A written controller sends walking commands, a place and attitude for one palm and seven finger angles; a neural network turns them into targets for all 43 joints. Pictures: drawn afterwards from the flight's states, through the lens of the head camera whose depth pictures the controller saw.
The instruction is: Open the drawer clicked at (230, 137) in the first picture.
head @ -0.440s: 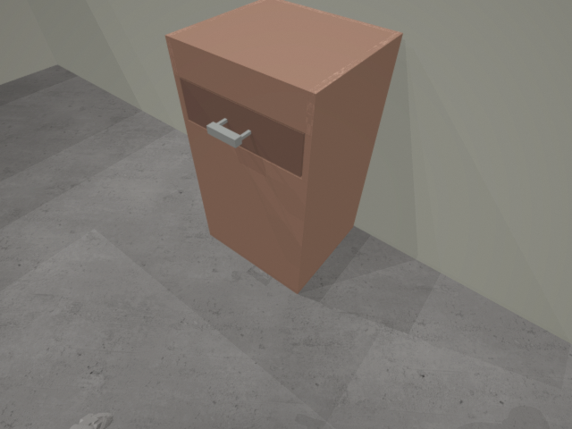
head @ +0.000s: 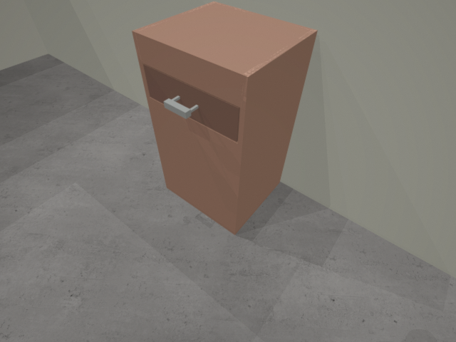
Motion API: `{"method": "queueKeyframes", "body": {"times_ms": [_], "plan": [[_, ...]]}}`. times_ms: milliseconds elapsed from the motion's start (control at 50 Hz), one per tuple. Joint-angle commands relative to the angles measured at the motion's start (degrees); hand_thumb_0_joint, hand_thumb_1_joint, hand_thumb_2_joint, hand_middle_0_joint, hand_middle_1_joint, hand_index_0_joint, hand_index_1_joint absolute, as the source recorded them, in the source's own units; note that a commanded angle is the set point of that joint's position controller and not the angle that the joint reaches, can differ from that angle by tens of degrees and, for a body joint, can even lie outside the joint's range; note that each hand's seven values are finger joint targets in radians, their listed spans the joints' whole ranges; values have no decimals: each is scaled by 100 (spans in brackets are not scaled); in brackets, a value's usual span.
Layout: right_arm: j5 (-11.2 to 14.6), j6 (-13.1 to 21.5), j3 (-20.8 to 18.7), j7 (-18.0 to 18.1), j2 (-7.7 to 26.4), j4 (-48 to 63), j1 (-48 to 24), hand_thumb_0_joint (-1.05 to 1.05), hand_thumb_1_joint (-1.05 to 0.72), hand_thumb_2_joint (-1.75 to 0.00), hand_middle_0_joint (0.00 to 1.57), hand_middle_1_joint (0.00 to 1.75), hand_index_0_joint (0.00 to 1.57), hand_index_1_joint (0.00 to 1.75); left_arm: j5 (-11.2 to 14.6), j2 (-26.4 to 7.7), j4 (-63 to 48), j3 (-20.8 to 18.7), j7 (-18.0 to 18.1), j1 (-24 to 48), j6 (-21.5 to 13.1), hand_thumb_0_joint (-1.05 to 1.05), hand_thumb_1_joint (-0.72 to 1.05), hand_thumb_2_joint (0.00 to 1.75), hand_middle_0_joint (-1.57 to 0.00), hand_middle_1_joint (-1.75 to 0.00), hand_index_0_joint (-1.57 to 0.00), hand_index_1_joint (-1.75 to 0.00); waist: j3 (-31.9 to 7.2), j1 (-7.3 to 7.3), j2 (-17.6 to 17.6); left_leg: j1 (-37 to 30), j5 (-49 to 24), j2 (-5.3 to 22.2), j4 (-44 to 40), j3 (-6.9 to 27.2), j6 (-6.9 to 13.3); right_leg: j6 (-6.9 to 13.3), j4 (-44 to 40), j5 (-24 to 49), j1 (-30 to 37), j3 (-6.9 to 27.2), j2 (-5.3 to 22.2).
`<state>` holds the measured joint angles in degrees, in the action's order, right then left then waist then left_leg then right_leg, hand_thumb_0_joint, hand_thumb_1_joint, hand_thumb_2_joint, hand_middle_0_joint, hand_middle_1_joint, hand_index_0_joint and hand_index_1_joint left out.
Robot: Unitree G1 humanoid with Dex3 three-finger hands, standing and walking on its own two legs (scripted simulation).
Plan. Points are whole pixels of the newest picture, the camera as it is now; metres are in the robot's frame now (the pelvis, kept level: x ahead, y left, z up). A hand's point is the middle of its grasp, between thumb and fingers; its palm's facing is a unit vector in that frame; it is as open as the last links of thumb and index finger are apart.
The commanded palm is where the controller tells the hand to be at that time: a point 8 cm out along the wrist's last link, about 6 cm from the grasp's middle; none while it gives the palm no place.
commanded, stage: stand and wait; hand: left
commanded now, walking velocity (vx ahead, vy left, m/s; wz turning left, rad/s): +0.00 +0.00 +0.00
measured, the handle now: (181, 105) +0.87 +0.22 -0.09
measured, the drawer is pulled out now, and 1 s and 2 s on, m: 0.00 0.00 0.00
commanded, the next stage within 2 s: look at it before walking up in 0.38 s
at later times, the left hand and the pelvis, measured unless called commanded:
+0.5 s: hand out of the picture +0.07 +0.24 -0.15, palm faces -0.04 -0.94 -0.34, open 7.3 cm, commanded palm none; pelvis -0.01 -0.01 +0.00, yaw +0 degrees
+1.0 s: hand out of the picture +0.07 +0.24 -0.15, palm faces -0.03 -0.94 -0.34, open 7.3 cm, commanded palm none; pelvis +0.00 -0.01 +0.00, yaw +0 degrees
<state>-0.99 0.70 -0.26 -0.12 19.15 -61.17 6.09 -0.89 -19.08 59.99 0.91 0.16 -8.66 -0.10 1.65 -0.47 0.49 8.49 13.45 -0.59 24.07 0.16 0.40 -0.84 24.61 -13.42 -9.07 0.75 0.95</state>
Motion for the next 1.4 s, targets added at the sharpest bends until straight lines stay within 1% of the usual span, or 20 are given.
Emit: {"method": "queueKeyframes", "body": {"times_ms": [0, 120, 140, 360, 540, 640, 680, 860, 980, 1080, 1120, 1180, 1220, 1260, 1280, 1300, 1320, 1340, 1360, 1380], "plan": [[37, 139, -215, 84, 1150, 320, -312, 0, -90, -90, 20, 30, 20, 30, 30, -1192, -336, -298, 58, 304, -147, 0, 90, 90, -20, -30, -20, -30, -390, 42, -59, -3, -786, 666, -475, 522, 170, 259, -428, 800, 84, 530, 586], [46, 134, -191, 84, 1182, 176, -249, 0, -90, -90, 20, 30, 20, 30, 38, -1202, -205, -285, 56, 269, -148, 0, 90, 90, -20, -30, -20, -30, -322, 32, -60, 9, -660, 681, -562, 538, 153, 262, -528, 662, 77, 570, 588], [50, 131, -197, 85, 1187, 187, -245, 0, -90, -90, 20, 30, 20, 30, 36, -1213, -208, -290, 56, 240, -158, 0, 90, 90, -20, -30, -20, -30, -329, 28, 45, -37, -724, 683, -517, 530, 154, 269, -541, 722, 40, 568, 597], [43, 119, -181, 71, 1184, 60, -175, 0, -90, -90, 20, 30, 20, 30, 28, -1211, -154, -281, 54, 278, -147, 0, 90, 90, -20, -30, -20, -30, -158, 36, -55, 58, -378, 690, -659, 559, 129, 257, -688, 230, -93, 613, 586], [46, 131, -190, 70, 1181, 70, -151, 0, -90, -90, 20, 30, 20, 30, 23, -1199, -176, -292, 55, 282, -171, 0, 90, 90, -20, -30, -20, -30, -283, 45, 55, -44, -608, 698, -604, 551, 120, 268, -676, 480, -59, 635, 584], [51, 138, -182, 76, 1179, 69, -162, 0, -90, -90, 20, 30, 20, 30, 27, -1205, -178, -290, 60, 284, -177, 0, 90, 90, -20, -30, -20, -30, -363, 43, -7, -86, -806, 716, -599, 543, 108, 268, -623, 775, 57, 607, 583], [49, 135, -180, 78, 1173, 61, -180, 0, -90, -90, 20, 30, 20, 30, 26, -1193, -165, -287, 59, 305, -166, 0, 90, 90, -20, -30, -20, -30, -260, 41, -71, -34, -713, 713, -649, 543, 104, 257, -647, 673, 26, 598, 581], [58, 140, -172, 89, 1185, 67, -188, 0, -90, -90, 20, 30, 20, 30, 31, -1207, -155, -290, 62, 260, -179, 0, 90, 90, -20, -30, -20, -30, -410, 36, -47, -176, -1026, 737, -600, 532, 107, 264, -629, 1054, 165, 562, 612], [56, 124, -173, 90, 1190, 64, -203, 0, -90, -90, 20, 30, 20, 30, 29, -1212, -143, -285, 60, 285, -172, 0, 90, 90, -20, -30, -20, -30, -271, 44, -25, -163, -903, 732, -664, 534, 94, 256, -700, 923, 102, 575, 593], [56, 130, -169, 92, 1195, 64, -227, 0, -90, -90, 20, 30, 20, 30, 29, -1209, -120, -281, 57, 245, -173, 0, 90, 90, -20, -30, -20, -30, -319, 31, -81, -217, -957, 733, -669, 539, 100, 254, -720, 956, 126, 570, 606], [53, 105, -169, 74, 1170, 102, -199, 0, -90, -90, 20, 30, 20, 30, 30, -1203, -171, -313, 64, 273, -145, 0, 90, 90, -20, -30, -20, -30, -286, 30, -70, -12, -1081, 705, -585, 608, 102, 228, -574, 971, 212, 452, 631], [34, -42, -74, 48, 552, 158, 67, 0, -90, -90, 20, 30, 20, 30, 39, -654, -184, -254, 131, -70, 24, 0, 90, 90, -20, -30, -20, -30, -273, -6, -40, 411, -1199, 638, -216, 605, 37, 111, -240, 930, 187, 283, 738], [30, -125, -107, 40, 517, 295, 108, 0, -90, -90, 20, 30, 20, 30, 27, -716, -295, -301, 150, -209, 81, 0, 90, 90, -20, -30, -20, -30, -218, -56, 122, 801, -1103, 519, 149, 589, 19, 164, -184, 898, 190, 350, 915], [37, -190, -176, 31, 485, 470, 198, 0, -90, -90, 20, 30, 20, 30, 9, -889, -455, -399, 171, -325, 103, 0, 90, 90, -20, -30, -20, -30, -348, -86, 580, 1107, -748, 279, 918, 381, -39, 463, -305, 965, 245, 621, 1417], [35, -227, -217, 34, 438, 565, 199, 0, -90, -90, 20, 30, 20, 30, -3, -944, -551, -442, 182, -403, 102, 0, 90, 90, -20, -30, -20, -30, -322, -127, 971, 1302, 74, 127, 1546, 191, -90, 741, -463, 1178, 212, 836, 1768], [31, -247, -265, 35, 408, 659, 201, 0, -90, -90, 20, 30, 20, 30, -32, -951, -639, -477, 202, -405, 85, 0, 90, 90, -20, -30, -20, -30, -252, -130, 1228, 1516, 1209, 103, 2169, 65, -133, 1053, -501, 1655, 198, 972, 2096], [41, -262, -308, 24, 387, 700, 201, 0, -90, -90, 20, 30, 20, 30, -69, -932, -727, -496, 221, -364, 73, 0, 90, 90, -20, -30, -20, -30, -167, -129, 1094, 1541, 1574, 198, 2706, 10, -162, 1227, -508, 1943, 32, 869, 2228], [68, -251, -323, 4, 308, 751, 294, 0, -90, -90, 20, 30, 20, 30, -85, -899, -820, -507, 235, -217, 72, 0, 90, 90, -20, -30, -20, -30, -136, -5, 981, 1483, 1691, 273, 2675, 11, -175, 1217, -312, 2373, -32, 641, 2202], [91, -236, -326, -26, 184, 750, 437, 0, -90, -90, 20, 30, 20, 30, -94, -893, -900, -522, 228, -77, 62, 0, 90, 90, -20, -30, -20, -30, -187, 99, 883, 1310, 1561, 353, 2239, -42, -203, 1085, -28, 2624, -11, 258, 2093], [93, -233, -323, -42, 117, 741, 584, 0, -90, -90, 20, 30, 20, 30, -79, -882, -941, -529, 211, -55, 69, 0, 90, 90, -20, -30, -20, -30, -231, 154, 812, 1058, 1106, 290, 1760, -260, -227, 907, 212, 2500, -118, 20, 1975]]}}
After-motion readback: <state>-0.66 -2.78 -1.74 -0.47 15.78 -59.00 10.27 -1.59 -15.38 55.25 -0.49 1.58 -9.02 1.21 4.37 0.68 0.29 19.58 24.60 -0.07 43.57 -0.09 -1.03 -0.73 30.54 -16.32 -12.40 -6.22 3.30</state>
